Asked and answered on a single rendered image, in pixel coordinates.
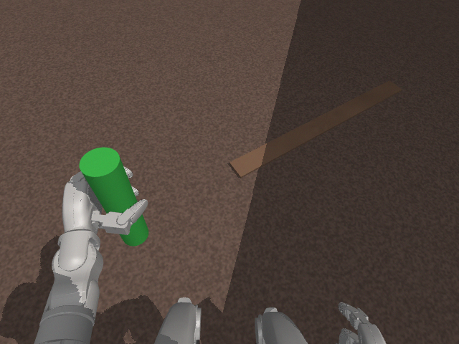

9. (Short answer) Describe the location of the can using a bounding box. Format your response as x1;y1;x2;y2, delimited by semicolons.
79;147;148;246

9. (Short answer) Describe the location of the right robot hand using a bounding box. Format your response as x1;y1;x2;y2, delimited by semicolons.
336;302;386;344

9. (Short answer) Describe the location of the left robot hand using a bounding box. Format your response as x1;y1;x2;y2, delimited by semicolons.
62;166;148;235

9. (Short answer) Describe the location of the left robot arm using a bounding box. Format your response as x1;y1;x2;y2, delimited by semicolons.
34;229;103;344

